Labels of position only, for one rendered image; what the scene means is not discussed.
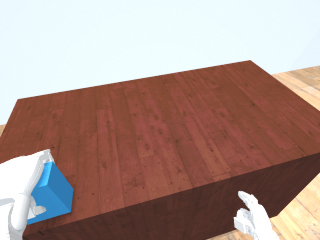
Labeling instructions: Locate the left robot forearm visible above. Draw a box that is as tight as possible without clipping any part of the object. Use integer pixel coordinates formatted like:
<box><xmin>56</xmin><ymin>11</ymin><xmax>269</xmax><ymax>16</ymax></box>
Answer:
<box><xmin>0</xmin><ymin>192</ymin><xmax>31</xmax><ymax>240</ymax></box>

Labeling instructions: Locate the table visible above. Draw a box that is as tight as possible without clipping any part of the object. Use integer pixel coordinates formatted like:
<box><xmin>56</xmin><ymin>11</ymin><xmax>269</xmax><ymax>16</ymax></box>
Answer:
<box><xmin>0</xmin><ymin>60</ymin><xmax>320</xmax><ymax>240</ymax></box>

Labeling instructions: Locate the right robot forearm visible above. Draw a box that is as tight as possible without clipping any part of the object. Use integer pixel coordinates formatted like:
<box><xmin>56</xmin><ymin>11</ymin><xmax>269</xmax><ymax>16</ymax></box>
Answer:
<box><xmin>253</xmin><ymin>227</ymin><xmax>280</xmax><ymax>240</ymax></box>

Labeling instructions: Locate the sponge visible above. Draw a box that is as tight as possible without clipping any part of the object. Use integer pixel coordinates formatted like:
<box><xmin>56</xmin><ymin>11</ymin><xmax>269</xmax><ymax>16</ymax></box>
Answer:
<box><xmin>27</xmin><ymin>161</ymin><xmax>74</xmax><ymax>225</ymax></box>

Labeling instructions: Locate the robot right hand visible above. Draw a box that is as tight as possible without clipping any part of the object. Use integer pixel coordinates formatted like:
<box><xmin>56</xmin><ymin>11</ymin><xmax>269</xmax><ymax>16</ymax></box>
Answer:
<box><xmin>234</xmin><ymin>191</ymin><xmax>272</xmax><ymax>237</ymax></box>

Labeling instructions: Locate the robot left hand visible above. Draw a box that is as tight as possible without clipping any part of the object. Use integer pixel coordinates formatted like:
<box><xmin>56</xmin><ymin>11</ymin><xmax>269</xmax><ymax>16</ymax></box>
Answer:
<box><xmin>0</xmin><ymin>149</ymin><xmax>55</xmax><ymax>219</ymax></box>

